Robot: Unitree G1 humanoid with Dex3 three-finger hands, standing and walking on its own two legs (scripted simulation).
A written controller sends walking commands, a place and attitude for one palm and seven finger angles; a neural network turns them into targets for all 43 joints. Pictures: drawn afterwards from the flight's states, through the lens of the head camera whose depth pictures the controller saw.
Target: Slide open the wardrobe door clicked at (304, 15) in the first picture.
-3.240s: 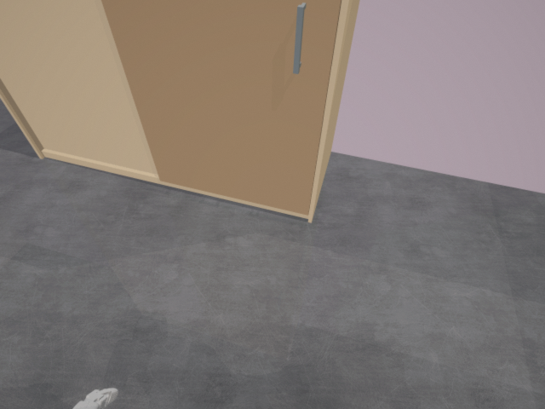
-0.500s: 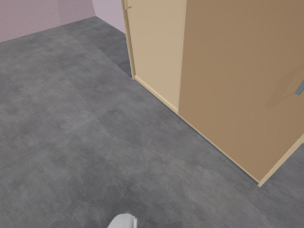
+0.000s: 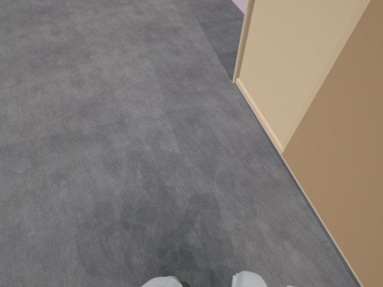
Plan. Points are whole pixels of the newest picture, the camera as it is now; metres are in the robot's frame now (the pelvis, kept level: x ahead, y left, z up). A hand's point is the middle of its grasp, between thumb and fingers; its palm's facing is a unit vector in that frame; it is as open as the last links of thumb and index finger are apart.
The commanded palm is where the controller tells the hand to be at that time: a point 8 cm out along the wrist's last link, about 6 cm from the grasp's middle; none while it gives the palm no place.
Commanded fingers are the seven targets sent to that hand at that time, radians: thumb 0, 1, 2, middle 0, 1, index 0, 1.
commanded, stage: walk to a spot facing it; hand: right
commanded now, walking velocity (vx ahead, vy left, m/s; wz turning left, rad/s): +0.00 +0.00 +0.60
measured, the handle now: out of the picture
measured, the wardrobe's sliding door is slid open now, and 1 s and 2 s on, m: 0.00 0.00 0.00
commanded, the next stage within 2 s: turn to face it in 1.62 s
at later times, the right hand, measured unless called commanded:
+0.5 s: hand out of the picture +0.14 -0.28 -0.16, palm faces -0.22 +0.95 -0.21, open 7.3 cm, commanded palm none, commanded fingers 0.00 -0.90 -0.90 0.20 0.30 0.20 0.30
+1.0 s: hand (255, 248) +0.23 -0.13 -0.13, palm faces -0.57 +0.77 -0.28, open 7.3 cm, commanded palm none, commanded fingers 0.00 -0.90 -0.90 0.20 0.30 0.20 0.30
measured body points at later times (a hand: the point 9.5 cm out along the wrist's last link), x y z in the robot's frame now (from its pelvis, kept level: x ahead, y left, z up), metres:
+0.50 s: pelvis +0.04 -0.09 +0.02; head +0.08 -0.11 +0.47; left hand +0.07 +0.18 -0.10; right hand +0.15 -0.33 -0.14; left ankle -0.03 +0.05 -0.62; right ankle +0.05 -0.18 -0.72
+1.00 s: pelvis +0.03 -0.03 +0.01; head +0.03 +0.01 +0.46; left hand -0.09 +0.21 -0.14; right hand +0.26 -0.17 -0.11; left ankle -0.03 +0.04 -0.72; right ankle +0.12 -0.16 -0.65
